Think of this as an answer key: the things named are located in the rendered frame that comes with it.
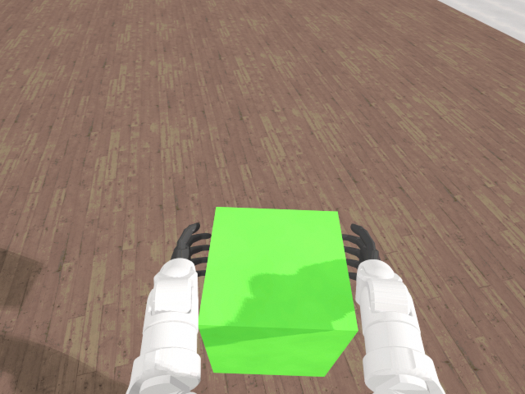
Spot robot right hand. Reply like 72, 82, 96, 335
341, 224, 381, 281

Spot carton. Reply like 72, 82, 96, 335
199, 207, 358, 377

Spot left robot forearm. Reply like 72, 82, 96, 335
126, 258, 201, 394

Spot right robot forearm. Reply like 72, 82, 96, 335
355, 259, 445, 394

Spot robot left hand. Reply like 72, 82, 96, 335
171, 222, 212, 277

